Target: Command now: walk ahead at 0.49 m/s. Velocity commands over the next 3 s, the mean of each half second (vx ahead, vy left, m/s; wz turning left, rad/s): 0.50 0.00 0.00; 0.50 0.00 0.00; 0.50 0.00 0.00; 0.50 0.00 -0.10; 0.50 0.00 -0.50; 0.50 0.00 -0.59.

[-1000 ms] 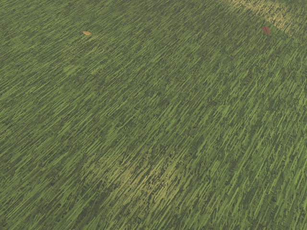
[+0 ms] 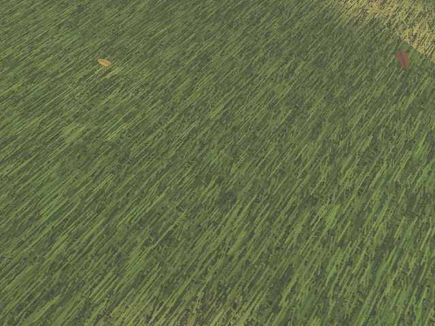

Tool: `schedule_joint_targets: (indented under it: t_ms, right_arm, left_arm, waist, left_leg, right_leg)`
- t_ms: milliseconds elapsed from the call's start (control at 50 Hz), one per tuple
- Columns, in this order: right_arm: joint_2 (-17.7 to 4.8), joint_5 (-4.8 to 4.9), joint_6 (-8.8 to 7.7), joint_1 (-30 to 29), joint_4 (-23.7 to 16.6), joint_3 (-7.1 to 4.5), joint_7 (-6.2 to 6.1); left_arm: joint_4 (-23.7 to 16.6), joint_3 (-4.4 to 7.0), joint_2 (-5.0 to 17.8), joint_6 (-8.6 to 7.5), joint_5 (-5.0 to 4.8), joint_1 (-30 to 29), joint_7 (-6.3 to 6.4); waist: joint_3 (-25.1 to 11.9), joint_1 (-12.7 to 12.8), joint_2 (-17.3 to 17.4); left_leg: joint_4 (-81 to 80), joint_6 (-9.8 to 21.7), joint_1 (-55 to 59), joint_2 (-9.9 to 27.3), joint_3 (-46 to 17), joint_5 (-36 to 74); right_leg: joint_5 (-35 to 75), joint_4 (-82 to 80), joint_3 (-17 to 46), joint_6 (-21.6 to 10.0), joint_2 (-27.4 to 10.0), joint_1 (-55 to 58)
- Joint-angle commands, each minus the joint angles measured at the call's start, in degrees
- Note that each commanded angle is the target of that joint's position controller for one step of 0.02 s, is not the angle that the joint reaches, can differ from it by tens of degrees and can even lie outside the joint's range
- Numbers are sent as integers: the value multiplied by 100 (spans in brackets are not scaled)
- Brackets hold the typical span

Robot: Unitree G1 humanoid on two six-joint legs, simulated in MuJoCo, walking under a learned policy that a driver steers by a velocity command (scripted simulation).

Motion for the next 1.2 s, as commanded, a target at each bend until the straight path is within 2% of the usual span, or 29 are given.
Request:
schedule_joint_targets:
  t_ms: [20, 40, 60, 80, 120, 160, 200, 320, 440, 500, 520, 540, 560, 580, 600, 620, 640, 680, 760, 880, 980, 1040, 1080, 1100, 1120, 1140, 1160, 1180, 1200]
  right_arm:
    - [-1292, 102, 39, 2410, 523, -444, -20]
    - [-979, 182, 28, 1667, 392, -366, -7]
    - [-674, 169, -21, 1349, 363, -298, 23]
    - [-506, 125, -86, 1346, 445, -241, 26]
    - [-357, 126, -196, 1563, 656, -170, -9]
    - [-490, 150, -287, 1851, 824, -184, -14]
    - [-615, 155, -299, 2072, 920, -195, -9]
    - [-586, 167, -265, 2809, 1124, -123, -32]
    - [-648, 53, -216, 3259, 1328, -99, -136]
    - [-770, 37, -206, 2978, 1342, -129, -182]
    - [-823, 49, -196, 2895, 1349, -141, -176]
    - [-818, 93, -192, 2770, 1314, -132, -162]
    - [-627, 149, -217, 2718, 1095, -69, -147]
    - [-115, 337, -198, 3453, 1103, -6, -90]
    - [-723, 168, -177, 2969, 1118, -163, -118]
    - [-685, 151, -207, 2448, 916, -183, -88]
    - [-576, 139, -216, 2209, 867, -174, -71]
    - [-364, 8, -72, 2259, 885, -162, -3]
    - [-261, -30, 94, 1854, 725, -175, 103]
    - [-269, 63, 104, 306, 215, -110, 124]
    - [-317, 81, 68, -454, -41, -79, 103]
    - [-398, 79, -4, -432, -109, -120, 86]
    - [-512, 73, -73, 453, 164, -209, 19]
    - [-640, 31, -128, 1436, 506, -295, -35]
    - [-1075, -116, -174, 2490, 733, -430, -103]
    - [-1569, -160, -140, 2790, 769, -557, -83]
    - [-1296, 87, -63, 2352, 726, -518, -26]
    - [-998, 140, -67, 1719, 629, -430, -9]
    - [-680, 122, -116, 1431, 604, -351, 16]
  left_arm:
    - [-407, 167, 699, -35, 8, 288, -37]
    - [-628, 214, 878, -52, 45, -331, -56]
    - [-697, 230, 878, -71, 70, -677, -89]
    - [-681, 234, 774, -32, 88, -730, -107]
    - [-618, 180, 459, 110, 150, -544, -174]
    - [-680, 176, 381, 180, 161, -720, -216]
    - [-872, 187, 449, 224, 157, -1287, -237]
    - [-1280, 142, 424, 228, 63, -2715, -260]
    - [-1561, 121, 461, 170, 54, -3561, -249]
    - [-1449, 189, 580, 88, 57, -3029, -197]
    - [-1215, 254, 678, 47, 63, -2323, -150]
    - [-873, 350, 854, -12, 125, -1297, -90]
    - [-673, 494, 1354, -51, 277, -234, -19]
    - [-626, 592, 1710, 0, 279, -126, -60]
    - [-646, 539, 1319, 57, 53, -550, -122]
    - [-723, 453, 1035, 38, 0, -1161, -146]
    - [-726, 391, 761, -10, 25, -1435, -170]
    - [-559, 284, 431, -79, 19, -1420, -133]
    - [-263, 301, 648, -194, -15, -854, -102]
    - [-87, 235, 636, -172, -7, -242, -92]
    - [108, 228, 692, -137, 56, 239, -20]
    - [165, 258, 774, -107, 104, 163, 37]
    - [162, 286, 868, -90, 103, -30, 46]
    - [139, 279, 859, -74, 72, -135, 31]
    - [-42, 222, 712, -90, 12, -192, 10]
    - [-109, 139, 167, -76, -195, 480, -53]
    - [-78, 294, 728, -56, -26, 79, -35]
    - [-264, 318, 713, -73, -4, -436, -56]
    - [-314, 306, 619, -93, 10, -707, -71]
  waist:
    - [-1722, -846, 481]
    - [-672, -560, 211]
    - [-221, -450, -25]
    - [-17, -254, -185]
    - [-46, -4, -77]
    - [4, 36, 26]
    - [144, -44, 105]
    - [179, -477, 242]
    - [240, -693, 359]
    - [13, -305, 439]
    - [-335, -14, 436]
    - [-856, 423, 306]
    - [-1621, 753, -222]
    - [-2224, 375, -1447]
    - [-1639, 311, -428]
    - [-832, 81, -353]
    - [-475, -68, -144]
    - [-292, -373, -279]
    - [-133, -467, -336]
    - [153, -129, -385]
    - [249, 94, -442]
    - [230, -43, -430]
    - [-221, -437, -464]
    - [-720, -838, -298]
    - [-1410, -1183, 114]
    - [-2053, -876, 1384]
    - [-1706, -797, 509]
    - [-863, -555, 337]
    - [-486, -428, 74]
  left_leg:
    - [-1495, 1468, 4149, 2564, -4898, -1589]
    - [-1920, 1233, 3153, 2393, -4029, -2189]
    - [-2176, 1049, 2373, 2167, -3507, -1713]
    - [-2267, 862, 1876, 1938, -3001, -993]
    - [-2416, 635, 1331, 1637, -2290, -216]
    - [-2514, 590, 1243, 1496, -1871, 291]
    - [-2668, 510, 1321, 1394, -1603, 429]
    - [-2537, 103, 2091, 1185, -1142, 1608]
    - [-2064, 249, 3291, 1510, -1145, 2580]
    - [-1299, 150, 3369, 1603, -990, 4212]
    - [-554, 78, 3290, 1529, -913, 4747]
    - [550, -34, 2706, 1333, -732, 4301]
    - [2258, -130, 1437, 1035, -524, 2216]
    - [4265, -359, -554, -68, -378, -2212]
    - [4551, -255, -1066, 254, -1056, -1920]
    - [4307, -248, -1150, 486, -1041, -1320]
    - [4023, -276, -948, 658, -1002, -995]
    - [3568, -395, -446, 840, -950, -815]
    - [3095, -569, -705, 919, -711, -423]
    - [1397, -718, -1107, 911, -392, 684]
    - [498, -563, -1142, 730, -272, 670]
    - [128, -337, -842, 589, -237, 94]
    - [-200, -125, 402, 230, -83, -227]
    - [-519, 28, 1627, 162, -77, 18]
    - [-565, 346, 3174, 1250, -1265, -388]
    - [-1196, 1191, 4548, 2875, -4122, -743]
    - [-1602, 1076, 4078, 2644, -4403, -1021]
    - [-1718, 882, 3261, 2460, -3445, -910]
    - [-1926, 713, 2582, 2207, -2868, -301]
  right_leg:
    - [-29, 4594, 454, -91, -72, -3887]
    - [674, 4267, 464, -147, -486, -4180]
    - [985, 3943, 403, -155, -638, -3973]
    - [1094, 3677, 425, -120, -791, -3693]
    - [1150, 3209, 373, 22, -948, -3150]
    - [1317, 2881, 222, 123, -1037, -3276]
    - [1773, 2449, 76, 218, -1167, -3728]
    - [2891, 807, -276, 375, -1073, -4177]
    - [2490, -138, -403, 203, -800, -4281]
    - [1803, -575, -511, -89, -476, -3252]
    - [1767, -807, -565, -221, -286, -2425]
    - [2043, -1082, -441, -404, -371, -1068]
    - [1584, -1075, 972, -727, -1688, 487]
    - [1447, -1706, 3724, -1613, -3119, 1728]
    - [1066, -2026, 3638, -1409, -2759, 1151]
    - [1342, -2214, 2711, -1210, -2555, 278]
    - [1990, -2418, 2149, -1051, -2302, -376]
    - [2600, -2626, 1345, -745, -1866, -1090]
    - [3207, -2874, 798, -717, -1668, -1273]
    - [3742, -3014, 388, -548, -1457, -986]
    - [4122, -2815, 361, -616, -1696, -103]
    - [4969, -2379, 310, -594, -1868, 314]
    - [6361, -1328, 139, -451, -1773, 238]
    - [6229, -244, -59, -335, -1548, -166]
    - [4495, 1371, -231, -221, -1287, -1379]
    - [153, 3563, -500, 36, -157, -3431]
    - [-27, 3998, 312, -63, -341, -3960]
    - [530, 3859, 326, -88, -623, -4154]
    - [897, 3555, 308, -71, -805, -3972]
